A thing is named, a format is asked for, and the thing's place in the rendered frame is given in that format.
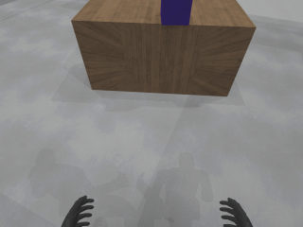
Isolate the right robot hand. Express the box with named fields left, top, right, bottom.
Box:
left=220, top=198, right=253, bottom=227

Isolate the pedestal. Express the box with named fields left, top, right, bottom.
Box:
left=71, top=0, right=257, bottom=96

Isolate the carton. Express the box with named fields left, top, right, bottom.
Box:
left=160, top=0, right=193, bottom=26

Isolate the left robot hand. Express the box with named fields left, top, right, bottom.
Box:
left=61, top=195, right=94, bottom=227

